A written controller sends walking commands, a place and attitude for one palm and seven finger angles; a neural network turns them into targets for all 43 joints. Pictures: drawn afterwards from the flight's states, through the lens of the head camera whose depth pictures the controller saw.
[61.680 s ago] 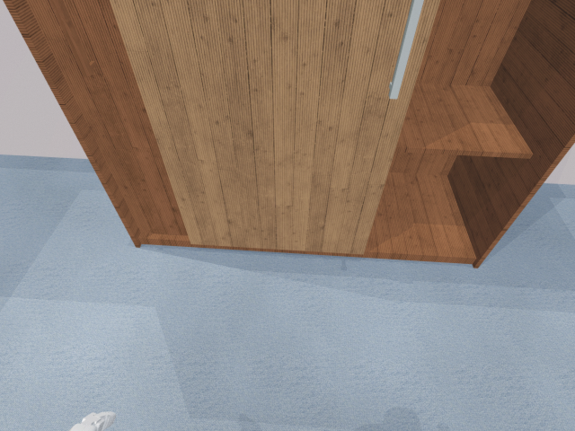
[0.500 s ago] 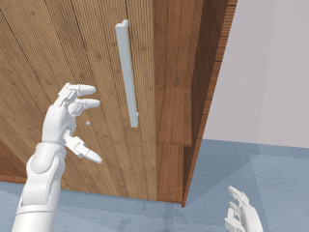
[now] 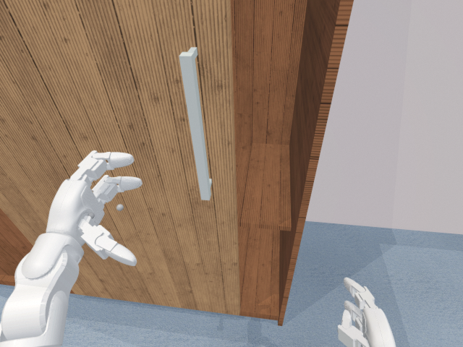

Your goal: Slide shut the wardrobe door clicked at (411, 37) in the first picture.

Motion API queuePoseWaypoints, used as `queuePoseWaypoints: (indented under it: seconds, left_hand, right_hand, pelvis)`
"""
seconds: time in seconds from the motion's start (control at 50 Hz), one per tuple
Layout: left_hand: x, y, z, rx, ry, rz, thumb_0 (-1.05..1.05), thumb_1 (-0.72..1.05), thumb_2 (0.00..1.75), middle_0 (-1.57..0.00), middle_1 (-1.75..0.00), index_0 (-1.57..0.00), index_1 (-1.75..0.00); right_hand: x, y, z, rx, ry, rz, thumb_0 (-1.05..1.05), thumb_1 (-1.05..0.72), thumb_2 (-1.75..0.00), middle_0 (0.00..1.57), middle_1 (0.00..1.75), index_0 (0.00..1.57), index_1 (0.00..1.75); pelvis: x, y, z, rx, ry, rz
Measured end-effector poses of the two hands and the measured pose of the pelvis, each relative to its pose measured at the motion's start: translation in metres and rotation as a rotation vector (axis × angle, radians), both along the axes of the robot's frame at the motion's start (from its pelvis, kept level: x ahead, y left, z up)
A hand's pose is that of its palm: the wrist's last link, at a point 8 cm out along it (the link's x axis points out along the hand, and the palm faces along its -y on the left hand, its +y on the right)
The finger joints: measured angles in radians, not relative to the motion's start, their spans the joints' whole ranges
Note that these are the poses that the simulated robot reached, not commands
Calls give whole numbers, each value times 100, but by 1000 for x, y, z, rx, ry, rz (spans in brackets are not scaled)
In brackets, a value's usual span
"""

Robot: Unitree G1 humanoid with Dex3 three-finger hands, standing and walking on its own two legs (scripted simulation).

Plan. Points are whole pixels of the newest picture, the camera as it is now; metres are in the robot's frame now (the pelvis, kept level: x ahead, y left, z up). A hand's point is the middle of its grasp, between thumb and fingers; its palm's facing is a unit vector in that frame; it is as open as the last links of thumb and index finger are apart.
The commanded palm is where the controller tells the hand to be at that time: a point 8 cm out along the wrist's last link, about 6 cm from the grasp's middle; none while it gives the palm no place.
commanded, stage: draw the hand back to the body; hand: left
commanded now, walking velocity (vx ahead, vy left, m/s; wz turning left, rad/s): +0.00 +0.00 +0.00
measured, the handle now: (200, 134) +0.45 +0.11 +0.18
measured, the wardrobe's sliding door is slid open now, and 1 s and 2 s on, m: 0.16 0.16 0.16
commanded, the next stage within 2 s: step back with the hand held close in 1.30 s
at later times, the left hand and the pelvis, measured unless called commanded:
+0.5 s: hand (81, 235) +0.21 +0.24 +0.16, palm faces +0.35 -0.89 -0.29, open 13.0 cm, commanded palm +0.17 +0.28 +0.18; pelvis -0.01 +0.01 +0.00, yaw -1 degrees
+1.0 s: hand (43, 247) +0.19 +0.28 +0.16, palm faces +0.44 -0.82 -0.37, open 8.1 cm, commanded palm +0.14 +0.31 +0.18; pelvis +0.00 +0.02 +0.00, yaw -1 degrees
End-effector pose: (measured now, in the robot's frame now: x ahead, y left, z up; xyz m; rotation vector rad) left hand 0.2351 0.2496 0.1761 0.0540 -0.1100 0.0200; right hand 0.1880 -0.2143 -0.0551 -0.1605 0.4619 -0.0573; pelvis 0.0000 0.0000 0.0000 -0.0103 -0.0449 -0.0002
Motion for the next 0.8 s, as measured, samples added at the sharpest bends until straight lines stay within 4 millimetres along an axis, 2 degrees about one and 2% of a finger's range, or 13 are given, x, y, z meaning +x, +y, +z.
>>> queuePoseWaypoints:
  seconds: [0.18, 0.24, 0.3, 0.4, 0.58, 0.8]
  left_hand:
    - [-30, 7, -9, 12, 37, 30, -1, -55, 20, -25, -115, -25, -115]
    - [-35, 10, -6, 23, 25, 40, -1, -52, 22, -25, -113, -25, -114]
    - [-42, 15, 4, 146, -46, 153, -1, -47, 24, -25, -110, -25, -110]
    - [-56, 21, 5, 223, -127, 273, -1, -33, 31, -25, -102, -25, -102]
    - [-63, 34, 0, 301, -123, 327, 0, -3, 45, -24, -84, -24, -85]
    - [-72, 52, 2, 351, -119, 359, 0, 36, 64, -23, -61, -23, -61]
  right_hand:
    - [5, 6, 6, -18, -15, 24, 2, -91, -90, 20, 30, 20, 30]
    - [4, 9, 5, -19, -15, 31, 2, -91, -90, 20, 30, 20, 30]
    - [0, 11, 5, -31, -2, 48, 2, -91, -90, 20, 30, 20, 30]
    - [-13, 11, -4, -39, 80, 45, 1, -91, -90, 21, 30, 20, 30]
    - [-35, 7, -21, -51, 198, -4, 2, -91, -90, 21, 30, 20, 30]
    - [-27, 8, -15, -55, 180, -34, 2, -91, -90, 21, 30, 20, 30]
  pelvis:
    - [-4, 2, 0, -4, -23, 10]
    - [-5, 3, 0, -4, -27, 12]
    - [-7, 3, 1, -8, -25, 6]
    - [-9, 5, 3, -7, -19, -4]
    - [-5, 13, 5, -7, -25, -15]
    - [2, 19, 4, -8, -31, -29]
